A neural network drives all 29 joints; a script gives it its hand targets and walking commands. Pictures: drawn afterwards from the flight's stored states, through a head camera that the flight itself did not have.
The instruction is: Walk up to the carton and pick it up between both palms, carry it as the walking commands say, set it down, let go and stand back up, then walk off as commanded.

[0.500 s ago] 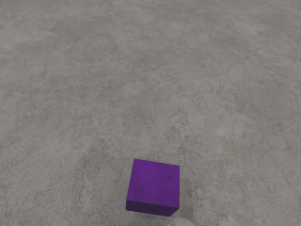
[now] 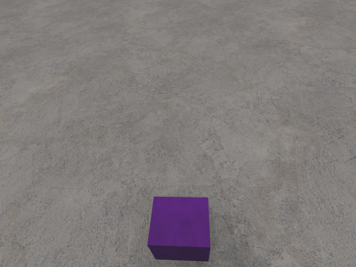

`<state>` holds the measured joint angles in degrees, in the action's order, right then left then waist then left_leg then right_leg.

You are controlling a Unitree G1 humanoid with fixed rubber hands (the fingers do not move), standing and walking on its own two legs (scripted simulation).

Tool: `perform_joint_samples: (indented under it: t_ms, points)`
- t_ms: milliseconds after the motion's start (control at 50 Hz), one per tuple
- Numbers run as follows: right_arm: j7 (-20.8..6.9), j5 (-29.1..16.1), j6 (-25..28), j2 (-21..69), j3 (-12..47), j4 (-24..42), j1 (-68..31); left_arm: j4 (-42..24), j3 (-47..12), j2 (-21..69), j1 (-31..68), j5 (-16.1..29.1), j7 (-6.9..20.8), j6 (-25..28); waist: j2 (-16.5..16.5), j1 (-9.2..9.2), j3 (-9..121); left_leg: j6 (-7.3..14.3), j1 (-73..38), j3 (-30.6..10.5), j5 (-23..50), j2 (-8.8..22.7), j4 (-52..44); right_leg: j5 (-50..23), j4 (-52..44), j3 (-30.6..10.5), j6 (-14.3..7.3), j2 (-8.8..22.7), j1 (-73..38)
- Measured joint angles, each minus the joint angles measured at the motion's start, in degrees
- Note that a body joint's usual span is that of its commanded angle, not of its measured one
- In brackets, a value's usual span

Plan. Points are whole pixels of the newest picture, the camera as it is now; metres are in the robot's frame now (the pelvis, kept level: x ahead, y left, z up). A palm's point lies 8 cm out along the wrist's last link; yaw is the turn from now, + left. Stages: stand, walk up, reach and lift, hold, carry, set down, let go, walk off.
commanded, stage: walk up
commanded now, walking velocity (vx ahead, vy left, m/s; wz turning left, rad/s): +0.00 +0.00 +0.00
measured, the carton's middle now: (181, 229) +0.45 +0.04 -0.66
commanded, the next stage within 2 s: stand in 1.38 s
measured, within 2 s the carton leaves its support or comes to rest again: neither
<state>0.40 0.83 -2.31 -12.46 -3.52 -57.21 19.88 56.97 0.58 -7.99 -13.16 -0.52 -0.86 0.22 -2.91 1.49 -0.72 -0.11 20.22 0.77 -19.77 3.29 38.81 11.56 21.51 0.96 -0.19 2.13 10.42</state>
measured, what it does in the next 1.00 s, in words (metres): steps on the spot: left foot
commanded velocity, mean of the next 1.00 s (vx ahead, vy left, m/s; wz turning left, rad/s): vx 0.00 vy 0.00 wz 0.00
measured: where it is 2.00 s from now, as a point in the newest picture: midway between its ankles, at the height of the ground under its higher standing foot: outside the picture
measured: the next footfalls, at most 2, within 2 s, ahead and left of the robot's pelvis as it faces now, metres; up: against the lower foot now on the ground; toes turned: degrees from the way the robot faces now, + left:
left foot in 0.20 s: +0.01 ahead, +0.13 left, +0.00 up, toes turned +1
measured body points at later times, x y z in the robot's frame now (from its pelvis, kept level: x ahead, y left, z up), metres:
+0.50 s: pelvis -0.01 +0.00 +0.00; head +0.00 +0.00 +0.45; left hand -0.02 +0.22 -0.16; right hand -0.02 -0.23 -0.16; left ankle -0.03 +0.12 -0.75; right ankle +0.00 -0.11 -0.75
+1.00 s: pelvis -0.02 -0.01 +0.00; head -0.02 -0.01 +0.45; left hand -0.07 +0.19 -0.16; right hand -0.07 -0.21 -0.17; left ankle -0.03 +0.12 -0.75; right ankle +0.00 -0.11 -0.75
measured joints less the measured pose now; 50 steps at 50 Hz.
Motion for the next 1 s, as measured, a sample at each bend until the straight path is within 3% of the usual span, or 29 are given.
perform_joint_samples:
  t_ms: [140, 200, 260, 300, 660, 1000]
  points:
    - [0.7, 0.0, 0.0, 1.6, 0.9, -1.9, -1.3, 1.1, -0.9, 0.3, -2.2, 0.3, -1.1, 1.2, 0.7, -0.72, -0.4, 0.6, -6.2, -0.2, 0.7, -1.6, -5.8, -0.4, -1.2, 1.0, -1.3, -1.7, -1.0]
    - [1.2, -0.3, 1.0, 1.4, 1.4, -2.2, -1.7, 2.0, -1.0, 0.3, -2.5, 0.8, -1.1, 1.1, 0.1, -0.19, -0.9, -0.3, -11.3, 0.0, 7.3, -1.2, -15.1, 0.8, 0.8, 2.1, -1.3, -2.9, -0.5]
    - [1.5, -0.4, 1.8, 2.5, 2.1, -3.9, -1.7, 2.8, -0.8, -0.5, -2.2, 1.2, -1.1, 1.0, 2.2, -1.41, -1.2, -1.1, -13.3, 0.3, 6.0, -2.0, -17.6, 1.4, 1.5, 1.9, -0.9, -2.1, -0.9]
    - [1.4, -0.3, 2.1, 2.9, 2.5, -4.7, -2.0, 3.3, -0.8, -0.7, -2.5, 1.0, -1.2, 1.0, 2.8, -2.07, -1.3, -1.0, -13.8, 0.8, 6.2, -1.8, -17.9, 0.7, 0.6, 1.5, -0.9, -2.3, -1.6]
    - [1.4, -0.3, 2.7, 4.7, 3.5, -8.6, -0.8, 8.5, -1.0, 0.0, -5.7, 0.6, -1.3, 0.3, 2.8, -1.5, -1.3, 0.1, -14.2, 1.7, 7.2, -2.8, -17.8, -0.4, 0.7, 0.6, 0.1, -1.3, -1.7]
    - [1.2, -0.2, 2.4, 5.4, 3.2, -9.3, 0.5, 8.4, -1.3, 2.2, -8.7, 0.3, -1.4, 0.5, 2.3, -1.27, -0.7, -0.7, -11.8, 1.0, 7.3, -2.1, -16.5, -0.6, 1.6, 1.2, -0.7, -2.0, 0.3]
